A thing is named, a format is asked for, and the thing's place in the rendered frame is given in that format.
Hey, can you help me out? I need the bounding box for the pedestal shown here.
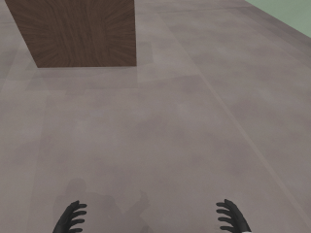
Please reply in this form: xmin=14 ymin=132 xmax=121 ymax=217
xmin=5 ymin=0 xmax=137 ymax=68

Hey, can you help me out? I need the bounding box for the robot right hand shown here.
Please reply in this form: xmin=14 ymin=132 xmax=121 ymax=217
xmin=216 ymin=199 xmax=252 ymax=233

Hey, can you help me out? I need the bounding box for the robot left hand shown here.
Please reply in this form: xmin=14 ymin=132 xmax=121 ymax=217
xmin=52 ymin=200 xmax=87 ymax=233

